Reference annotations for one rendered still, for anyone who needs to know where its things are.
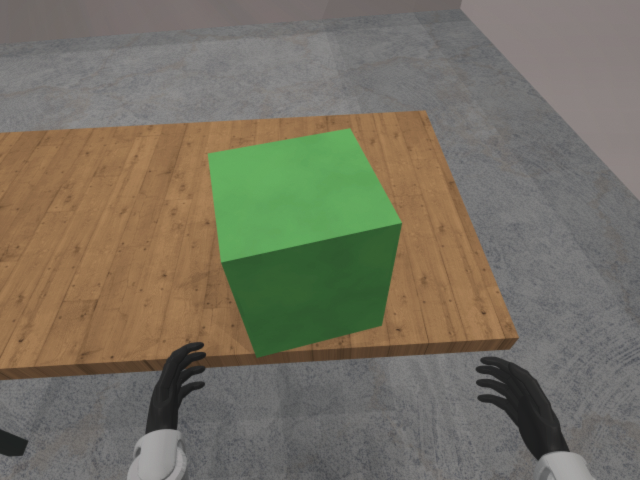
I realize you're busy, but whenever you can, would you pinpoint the left robot forearm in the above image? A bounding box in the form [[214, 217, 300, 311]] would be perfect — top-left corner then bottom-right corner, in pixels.
[[127, 429, 189, 480]]

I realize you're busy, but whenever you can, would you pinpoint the right robot hand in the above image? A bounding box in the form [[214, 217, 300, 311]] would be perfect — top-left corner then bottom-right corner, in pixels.
[[476, 357, 570, 461]]

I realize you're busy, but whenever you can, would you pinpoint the left robot hand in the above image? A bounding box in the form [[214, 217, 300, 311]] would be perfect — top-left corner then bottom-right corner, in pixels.
[[145, 342, 206, 435]]

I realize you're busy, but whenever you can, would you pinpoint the right robot forearm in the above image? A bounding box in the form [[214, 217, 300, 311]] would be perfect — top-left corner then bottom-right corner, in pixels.
[[533, 451, 596, 480]]

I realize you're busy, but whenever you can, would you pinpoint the table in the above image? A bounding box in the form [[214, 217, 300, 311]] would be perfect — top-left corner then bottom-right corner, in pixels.
[[0, 110, 519, 457]]

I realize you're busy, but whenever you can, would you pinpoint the carton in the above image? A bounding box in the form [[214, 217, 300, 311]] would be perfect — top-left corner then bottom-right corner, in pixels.
[[208, 128, 402, 358]]

